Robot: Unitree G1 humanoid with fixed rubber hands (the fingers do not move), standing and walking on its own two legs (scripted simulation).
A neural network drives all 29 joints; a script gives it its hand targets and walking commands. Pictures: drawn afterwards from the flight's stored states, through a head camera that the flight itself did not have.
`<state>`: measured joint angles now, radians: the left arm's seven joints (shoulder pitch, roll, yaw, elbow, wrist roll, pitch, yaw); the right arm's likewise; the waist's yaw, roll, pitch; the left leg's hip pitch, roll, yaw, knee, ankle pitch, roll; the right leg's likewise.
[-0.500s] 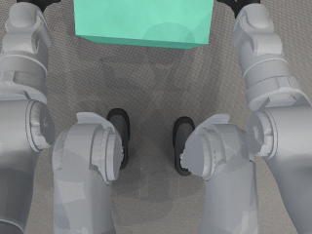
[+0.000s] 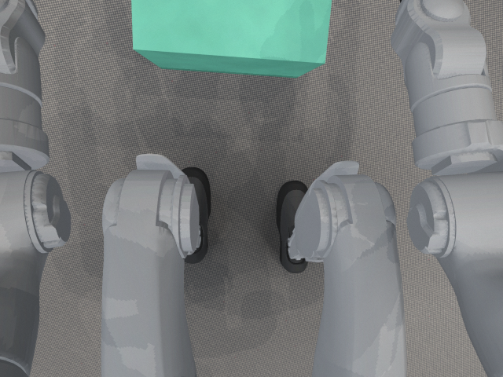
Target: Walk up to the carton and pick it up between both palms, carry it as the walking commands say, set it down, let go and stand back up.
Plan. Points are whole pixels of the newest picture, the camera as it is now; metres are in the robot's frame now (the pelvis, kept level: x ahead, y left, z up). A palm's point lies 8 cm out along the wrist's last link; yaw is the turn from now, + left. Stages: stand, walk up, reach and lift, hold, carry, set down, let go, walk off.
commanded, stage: set down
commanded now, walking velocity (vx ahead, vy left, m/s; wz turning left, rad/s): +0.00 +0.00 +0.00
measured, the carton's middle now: (233, 8) +0.56 +0.05 -0.30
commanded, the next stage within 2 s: let go in 1.00 s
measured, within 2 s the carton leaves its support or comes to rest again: neither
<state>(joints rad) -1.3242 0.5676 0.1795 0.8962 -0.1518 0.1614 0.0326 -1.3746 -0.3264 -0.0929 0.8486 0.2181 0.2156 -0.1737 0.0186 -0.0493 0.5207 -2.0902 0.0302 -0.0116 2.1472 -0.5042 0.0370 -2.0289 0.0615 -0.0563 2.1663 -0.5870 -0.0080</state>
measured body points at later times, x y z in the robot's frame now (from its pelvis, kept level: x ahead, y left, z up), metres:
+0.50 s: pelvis +0.01 +0.00 +0.12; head +0.35 +0.05 +0.39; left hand +0.55 +0.30 +0.02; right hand +0.58 -0.14 +0.02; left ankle +0.14 +0.11 -0.35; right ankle +0.13 -0.11 -0.35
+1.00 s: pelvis +0.01 +0.00 +0.24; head +0.33 +0.05 +0.55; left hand +0.54 +0.31 +0.16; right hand +0.57 -0.14 +0.17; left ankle +0.14 +0.11 -0.35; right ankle +0.13 -0.11 -0.35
